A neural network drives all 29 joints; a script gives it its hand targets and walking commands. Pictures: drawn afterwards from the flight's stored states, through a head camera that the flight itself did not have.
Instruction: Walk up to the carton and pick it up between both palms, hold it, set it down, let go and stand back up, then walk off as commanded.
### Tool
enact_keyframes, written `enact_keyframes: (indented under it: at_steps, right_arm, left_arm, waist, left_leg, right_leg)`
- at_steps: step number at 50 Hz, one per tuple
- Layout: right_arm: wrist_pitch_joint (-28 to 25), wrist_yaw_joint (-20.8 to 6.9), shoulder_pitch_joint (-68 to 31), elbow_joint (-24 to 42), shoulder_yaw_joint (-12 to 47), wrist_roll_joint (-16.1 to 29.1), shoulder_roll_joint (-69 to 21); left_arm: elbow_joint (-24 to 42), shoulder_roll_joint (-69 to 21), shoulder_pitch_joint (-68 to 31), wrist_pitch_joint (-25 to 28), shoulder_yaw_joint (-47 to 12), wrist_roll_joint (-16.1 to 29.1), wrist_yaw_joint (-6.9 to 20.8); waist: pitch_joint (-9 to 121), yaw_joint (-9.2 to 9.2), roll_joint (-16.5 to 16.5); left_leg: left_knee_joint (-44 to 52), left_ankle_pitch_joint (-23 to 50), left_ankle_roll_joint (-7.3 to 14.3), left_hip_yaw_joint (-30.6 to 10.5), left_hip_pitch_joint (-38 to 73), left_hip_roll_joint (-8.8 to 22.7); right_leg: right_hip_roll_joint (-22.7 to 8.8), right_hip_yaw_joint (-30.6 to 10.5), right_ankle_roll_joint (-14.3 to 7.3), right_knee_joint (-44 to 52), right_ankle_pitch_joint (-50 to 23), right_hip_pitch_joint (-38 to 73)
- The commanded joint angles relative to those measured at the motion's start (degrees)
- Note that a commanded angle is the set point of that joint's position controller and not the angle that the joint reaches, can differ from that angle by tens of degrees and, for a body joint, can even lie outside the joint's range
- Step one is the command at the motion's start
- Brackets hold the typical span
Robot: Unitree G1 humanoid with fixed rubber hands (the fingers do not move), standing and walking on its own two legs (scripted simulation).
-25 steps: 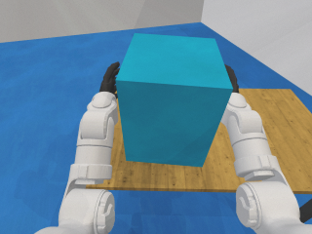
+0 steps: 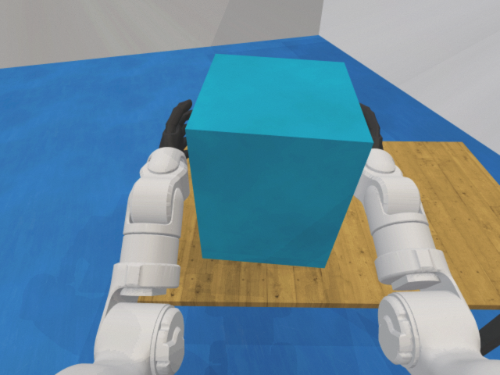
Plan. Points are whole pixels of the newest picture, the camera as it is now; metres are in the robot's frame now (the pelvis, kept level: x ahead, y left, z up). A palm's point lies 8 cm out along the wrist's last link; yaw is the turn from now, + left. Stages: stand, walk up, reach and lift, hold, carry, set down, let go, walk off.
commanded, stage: hold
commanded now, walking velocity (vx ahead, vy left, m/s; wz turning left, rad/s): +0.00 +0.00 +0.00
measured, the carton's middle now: (271, 163) +0.39 +0.01 +0.17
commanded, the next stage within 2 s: none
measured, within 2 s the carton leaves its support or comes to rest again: neither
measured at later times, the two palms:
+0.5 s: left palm (174, 152) +0.37 +0.15 +0.20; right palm (366, 154) +0.40 -0.14 +0.19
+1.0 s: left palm (174, 153) +0.37 +0.15 +0.20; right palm (366, 154) +0.40 -0.14 +0.19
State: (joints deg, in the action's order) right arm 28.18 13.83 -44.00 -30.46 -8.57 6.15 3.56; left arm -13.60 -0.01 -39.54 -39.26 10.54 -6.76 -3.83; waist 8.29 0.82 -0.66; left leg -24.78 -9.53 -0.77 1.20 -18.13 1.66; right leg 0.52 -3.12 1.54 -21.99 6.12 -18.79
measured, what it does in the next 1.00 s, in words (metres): stands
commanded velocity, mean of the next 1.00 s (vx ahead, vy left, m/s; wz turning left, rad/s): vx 0.00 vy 0.00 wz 0.00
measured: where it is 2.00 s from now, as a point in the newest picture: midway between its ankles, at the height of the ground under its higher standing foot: outside the picture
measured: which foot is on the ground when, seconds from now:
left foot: down 0.00-1.00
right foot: down 0.00-1.00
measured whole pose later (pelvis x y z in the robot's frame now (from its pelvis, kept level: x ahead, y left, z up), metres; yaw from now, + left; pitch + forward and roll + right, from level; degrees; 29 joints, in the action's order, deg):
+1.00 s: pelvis +0.00 +0.00 +0.00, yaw +0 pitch +3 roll +0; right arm 28.2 13.8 -44.0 -30.5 -8.6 6.2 3.5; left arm -13.6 0.0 -39.5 -39.3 10.5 -7.2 -3.6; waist 7.7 0.8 -1.0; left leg -24.6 -9.6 -0.8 1.2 -17.7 1.7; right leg 0.5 -3.1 1.5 -21.9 6.2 -18.4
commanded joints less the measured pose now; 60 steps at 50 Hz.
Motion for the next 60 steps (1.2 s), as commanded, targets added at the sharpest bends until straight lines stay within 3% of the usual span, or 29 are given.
enact_keyframes:
  at_steps: [1, 2, 4, 6, 11, 15, 17, 20, 25, 26, 28, 32, 42, 43, 48, 52, 53, 54, 55, 60]
  right_arm:
    - [-4.13, -6.18, -48.43, 18.37, 26.67, 12.75, -40.6]
    - [-4.15, -6.18, -49.93, 18.96, 26.78, 12.85, -40.88]
    - [-3.77, -6.21, -48.72, 16.04, 25.44, 12.15, -40.07]
    - [-4.07, -6.16, -49.74, 18.3, 25.91, 12.48, -40.22]
    - [-3.97, -6.24, -48.92, 18.59, 26.41, 12.86, -40.54]
    - [-4.02, -5.87, -48.99, 21.25, 27.3, 13.02, -40.54]
    - [-3.77, -5.8, -47.72, 20.19, 27.01, 13.21, -40.17]
    - [-3.54, -5.94, -48.2, 19.2, 27.22, 13.0, -40.46]
    - [-3.9, -5.71, -49.21, 22.34, 27.68, 13.7, -40.07]
    - [-3.78, -5.75, -48.68, 21.69, 27.44, 13.44, -39.97]
    - [-3.46, -5.7, -48.27, 20.21, 27.06, 13.24, -39.69]
    - [-3.71, -6.13, -49.12, 18.11, 25.6, 12.22, -39.93]
    - [-3.94, -6.54, -48.68, 16.68, 25.37, 11.65, -39.84]
    - [-3.94, -6.6, -47.93, 15.63, 25.14, 11.72, -40.0]
    - [-4.4, -6.41, -49.34, 19.41, 25.97, 12.22, -40.33]
    - [-4.14, -6.5, -47.8, 18.07, 26.02, 12.53, -39.82]
    - [-4.54, -6.23, -49.37, 21.48, 27.08, 12.96, -40.24]
    - [-3.84, -6.12, -47.89, 18.57, 26.5, 12.91, -39.89]
    - [-4.05, -6.06, -48.86, 19.63, 26.68, 12.8, -39.86]
    - [-3.97, -6.01, -49.15, 19.73, 26.06, 12.56, -39.48]
  left_arm:
    - [10.88, -38.85, -44.33, 3.42, -26.32, 6.02, 7.82]
    - [9.92, -38.76, -43.59, 3.35, -25.95, 6.19, 7.88]
    - [7.35, -38.23, -43.0, 2.87, -24.72, 4.73, 8.2]
    - [7.5, -38.47, -42.05, 2.89, -24.89, 5.19, 8.24]
    - [10.12, -38.85, -43.34, 3.18, -25.85, 5.2, 8.01]
    - [10.94, -38.37, -42.44, 3.22, -26.69, 6.13, 8.05]
    - [12.79, -38.48, -44.03, 3.37, -27.08, 6.41, 7.93]
    - [10.43, -38.49, -42.35, 3.2, -25.98, 5.72, 7.91]
    - [10.96, -39.1, -42.23, 3.01, -27.41, 6.29, 7.68]
    - [12.01, -39.18, -43.01, 3.15, -28.21, 7.13, 7.62]
    - [10.43, -38.27, -42.01, 2.88, -26.21, 5.88, 7.74]
    - [8.13, -38.52, -42.98, 2.98, -25.84, 5.56, 7.97]
    - [7.0, -38.11, -42.08, 2.96, -24.33, 4.19, 8.34]
    - [9.11, -38.1, -43.67, 3.23, -24.69, 4.51, 8.34]
    - [9.17, -38.52, -42.99, 3.44, -25.78, 5.45, 8.26]
    - [10.56, -38.52, -43.24, 3.47, -26.29, 5.56, 7.9]
    - [11.2, -39.22, -42.54, 3.44, -27.36, 6.67, 7.96]
    - [9.75, -38.41, -42.82, 3.19, -26.06, 5.28, 8.01]
    - [9.57, -38.29, -42.25, 3.19, -25.63, 5.28, 8.16]
    - [9.73, -38.59, -43.37, 3.26, -26.46, 5.81, 8.12]
  waist:
    - [28.59, -7.51, 1.03]
    - [28.31, -6.98, 0.03]
    - [25.28, -7.22, 1.08]
    - [26.51, -6.64, -0.12]
    - [27.77, -7.17, 1.34]
    - [29.47, -7.4, 0.07]
    - [30.36, -7.75, 1.66]
    - [28.1, -7.05, 0.67]
    - [29.95, -7.44, 1.05]
    - [30.58, -8.09, 1.14]
    - [27.77, -7.11, 0.73]
    - [26.19, -7.29, 0.75]
    - [25.65, -6.83, 0.18]
    - [25.83, -7.25, 0.98]
    - [27.89, -7.4, 0.15]
    - [27.61, -7.66, 1.77]
    - [30.66, -7.34, 1.06]
    - [28.0, -7.51, 1.49]
    - [28.07, -7.18, 0.29]
    - [28.25, -7.9, 1.15]
  left_leg:
    - [5.16, 6.03, -0.94, -2.56, 15.26, -6.02]
    - [5.18, 5.99, -0.48, -2.38, 14.99, -6.06]
    - [5.77, 4.24, -0.49, -2.17, 14.34, -6.12]
    - [5.74, 4.88, -0.37, -2.45, 14.68, -5.9]
    - [5.36, 6.43, -0.87, -2.41, 15.01, -6.15]
    - [4.89, 7.38, -0.75, -2.51, 15.48, -6.26]
    - [4.53, 8.08, -1.14, -2.51, 16.27, -6.04]
    - [5.13, 7.1, -0.78, -2.43, 14.87, -6.23]
    - [4.37, 9.07, -1.14, -2.84, 15.82, -6.18]
    - [4.14, 9.77, -1.54, -2.91, 15.9, -6.01]
    - [5.04, 7.51, -0.91, -2.55, 15.4, -6.09]
    - [5.88, 4.19, -0.82, -2.44, 14.14, -5.87]
    - [6.1, 3.8, -0.53, -2.18, 13.82, -6.0]
    - [6.03, 4.42, -0.88, -2.45, 14.25, -5.81]
    - [5.61, 5.48, -0.68, -2.25, 14.74, -5.98]
    - [5.21, 7.12, -1.2, -2.74, 15.09, -5.9]
    - [4.46, 9.29, -1.21, -2.64, 15.76, -5.95]
    - [4.96, 7.45, -0.99, -2.71, 15.21, -6.08]
    - [5.17, 7.42, -0.77, -2.62, 15.06, -6.09]
    - [5.24, 6.96, -1.09, -2.55, 15.07, -6.0]
  right_leg:
    - [4.01, 4.05, 0.78, 4.0, -7.24, 25.61]
    - [3.91, 4.05, 0.8, 4.32, -6.92, 25.41]
    - [3.57, 3.76, 0.65, 4.69, -5.62, 25.26]
    - [3.96, 3.85, 0.74, 4.54, -5.57, 25.11]
    - [3.97, 3.93, 0.7, 4.26, -6.88, 25.98]
    - [4.04, 4.02, 1.03, 3.86, -8.92, 26.85]
    - [3.95, 3.91, 0.8, 3.59, -9.72, 26.89]
    - [4.06, 3.92, 0.81, 3.93, -8.17, 26.46]
    - [4.25, 3.92, 0.85, 3.51, -10.07, 26.61]
    - [4.19, 4.21, 0.81, 3.34, -10.85, 26.72]
    - [4.1, 3.85, 0.86, 4.12, -8.78, 26.19]
    - [3.77, 3.79, 0.64, 4.41, -5.65, 24.94]
    - [3.81, 3.81, 0.37, 4.41, -5.17, 25.92]
    - [3.82, 3.9, 0.41, 4.15, -5.24, 25.42]
    - [3.84, 4.11, 0.72, 4.0, -6.84, 25.92]
    - [3.96, 4.07, 0.65, 3.77, -7.53, 25.66]
    - [4.04, 4.0, 0.72, 3.42, -10.16, 27.0]
    - [3.84, 3.95, 0.86, 3.71, -8.67, 26.14]
    - [4.02, 4.08, 0.88, 3.79, -8.37, 26.38]
    - [3.93, 4.12, 0.75, 4.09, -7.79, 25.96]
